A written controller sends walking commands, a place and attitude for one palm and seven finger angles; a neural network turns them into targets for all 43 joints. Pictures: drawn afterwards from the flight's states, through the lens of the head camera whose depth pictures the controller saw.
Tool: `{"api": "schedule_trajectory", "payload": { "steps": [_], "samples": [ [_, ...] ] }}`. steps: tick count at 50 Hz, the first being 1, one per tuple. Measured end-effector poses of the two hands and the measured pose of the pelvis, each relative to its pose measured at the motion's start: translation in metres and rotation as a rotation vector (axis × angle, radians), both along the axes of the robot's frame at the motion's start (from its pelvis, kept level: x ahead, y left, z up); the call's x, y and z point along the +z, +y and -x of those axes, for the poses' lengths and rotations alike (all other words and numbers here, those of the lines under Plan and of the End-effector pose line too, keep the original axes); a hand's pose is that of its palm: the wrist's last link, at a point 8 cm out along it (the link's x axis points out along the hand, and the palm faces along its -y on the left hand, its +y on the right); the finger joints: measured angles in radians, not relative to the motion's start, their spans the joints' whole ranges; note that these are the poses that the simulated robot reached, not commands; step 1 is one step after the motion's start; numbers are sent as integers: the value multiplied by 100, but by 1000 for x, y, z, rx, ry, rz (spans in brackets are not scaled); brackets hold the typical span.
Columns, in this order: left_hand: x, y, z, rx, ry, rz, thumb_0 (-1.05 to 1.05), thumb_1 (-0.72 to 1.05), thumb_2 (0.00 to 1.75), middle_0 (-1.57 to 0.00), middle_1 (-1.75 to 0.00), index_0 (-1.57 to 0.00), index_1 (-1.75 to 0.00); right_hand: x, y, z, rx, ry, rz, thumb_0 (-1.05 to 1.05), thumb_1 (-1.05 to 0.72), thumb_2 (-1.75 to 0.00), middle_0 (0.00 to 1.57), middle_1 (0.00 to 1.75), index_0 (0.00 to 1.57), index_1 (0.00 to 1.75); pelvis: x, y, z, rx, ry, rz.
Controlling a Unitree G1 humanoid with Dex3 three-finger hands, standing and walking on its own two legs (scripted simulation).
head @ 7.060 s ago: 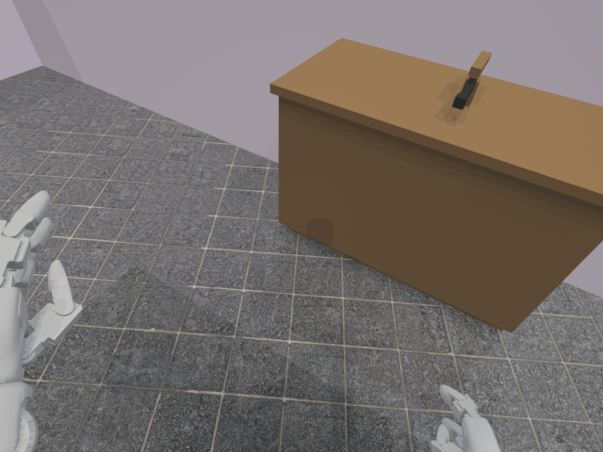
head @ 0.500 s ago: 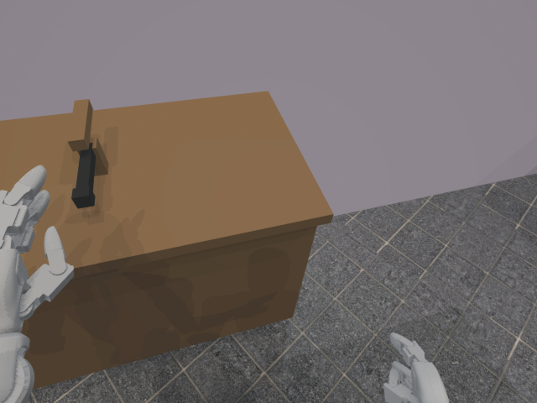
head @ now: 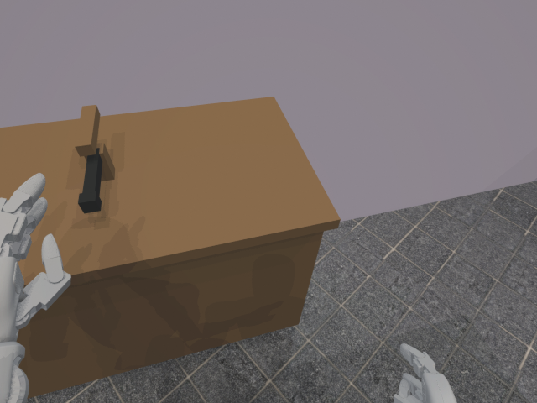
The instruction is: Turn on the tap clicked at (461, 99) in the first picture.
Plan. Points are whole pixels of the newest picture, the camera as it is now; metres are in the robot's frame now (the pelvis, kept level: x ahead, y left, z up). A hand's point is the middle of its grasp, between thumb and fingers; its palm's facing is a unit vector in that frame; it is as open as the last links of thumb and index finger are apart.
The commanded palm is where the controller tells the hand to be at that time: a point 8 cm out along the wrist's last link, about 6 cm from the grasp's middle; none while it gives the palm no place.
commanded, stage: shuffle to correct the standing spot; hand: left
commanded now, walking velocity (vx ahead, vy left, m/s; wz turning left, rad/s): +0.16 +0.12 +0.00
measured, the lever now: (90, 202) +0.42 +0.36 +0.03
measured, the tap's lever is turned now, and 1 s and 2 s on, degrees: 0 0 0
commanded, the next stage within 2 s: come to a stop and stand still in 0.26 s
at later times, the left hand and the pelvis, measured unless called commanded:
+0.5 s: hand (59, 213) +0.29 +0.28 +0.17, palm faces +0.38 -0.84 -0.39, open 7.5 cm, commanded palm +0.22 +0.32 +0.18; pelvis +0.06 +0.04 -0.01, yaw +0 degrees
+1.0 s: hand (49, 198) +0.30 +0.30 +0.17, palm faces +0.43 -0.85 -0.31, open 7.5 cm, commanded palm +0.25 +0.34 +0.18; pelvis +0.09 +0.06 -0.01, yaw +1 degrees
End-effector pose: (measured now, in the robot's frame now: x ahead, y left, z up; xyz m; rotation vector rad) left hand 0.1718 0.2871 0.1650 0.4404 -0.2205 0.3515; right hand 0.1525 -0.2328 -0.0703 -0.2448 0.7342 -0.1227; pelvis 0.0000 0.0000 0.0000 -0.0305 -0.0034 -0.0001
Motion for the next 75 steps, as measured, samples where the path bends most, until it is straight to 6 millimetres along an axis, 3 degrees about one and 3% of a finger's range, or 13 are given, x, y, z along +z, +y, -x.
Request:
{"api": "schedule_trajectory", "payload": {
  "steps": [14, 19, 23, 29, 37, 41, 45, 50, 56, 62, 66, 75],
  "samples": [
    [4, 10, -43, -45, -103, -48, 2, 89, 89, -21, -31, -21, -30, -16, 15, -45, 12, 12, -14, 1, -91, -90, 20, 30, 20, 30, -18, 13, -35, 23, -2, -1],
    [-1, 29, -48, -41, -134, -57, 2, 88, 89, -21, -31, -21, -30, -17, 26, -58, 3, 23, 13, 1, -91, -90, 20, 30, 20, 30, -25, 29, -48, -2, -9, -18],
    [6, 39, -66, -32, -105, -64, 2, 88, 89, -21, -31, -21, -30, -14, 43, -63, 0, 22, -16, 1, -91, -90, 20, 30, 20, 30, -16, 39, -56, -10, -25, -22],
    [27, 35, -88, -85, -108, -83, 2, 89, 89, -21, -31, -21, -30, -9, 63, -65, 9, 50, -61, 1, -91, -90, 20, 30, 20, 30, -4, 45, -71, 5, -16, -14],
    [28, 44, -84, -54, -69, -161, 2, 88, 89, -21, -31, -21, -30, -28, 63, -88, 31, 47, -64, 1, -91, -90, 20, 30, 20, 30, -17, 46, -84, 27, -49, -16],
    [18, 54, -78, 17, -113, -74, 2, 88, 89, -21, -31, -21, -30, -16, 62, -98, 38, 27, -41, 1, -91, -90, 20, 30, 20, 30, -15, 44, -83, -2, -63, -35],
    [6, 52, -81, 19, -157, 48, 2, 89, 89, -20, -31, -21, -30, -5, 62, -107, 52, -42, 19, 1, -91, -90, 20, 30, 20, 30, -18, 54, -87, 23, -70, -27],
    [18, 54, -88, -2, -154, 9, 2, 88, 89, -21, -31, -21, -30, 2, 70, -111, 26, -75, 1, 1, -91, -90, 20, 30, 20, 30, -11, 62, -94, 17, -70, -36],
    [33, 69, -97, 62, -128, -102, 2, 89, 89, -21, -31, -21, -30, -11, 84, -117, 55, -40, -68, 1, -91, -90, 20, 30, 20, 30, -9, 61, -105, 43, -45, -30],
    [10, 70, -112, 64, -11, -17, 2, 89, 89, -20, -31, -21, -30, -21, 88, -122, 50, 28, -71, 1, -91, -90, 20, 30, 20, 30, -5, 71, -121, 33, -13, -20],
    [0, 74, -127, 43, 30, 11, 2, 89, 89, -20, -31, -21, -30, -16, 88, -130, 34, 45, -41, 1, -91, -90, 20, 30, 20, 30, -1, 76, -131, 25, -15, -33],
    [22, 84, -146, -5, -54, -40, 2, 89, 89, -21, -31, -21, -30, 9, 93, -166, 24, -46, -12, 1, -91, -90, 20, 30, 20, 30, 2, 85, -144, 25, -5, -22]
  ]
}}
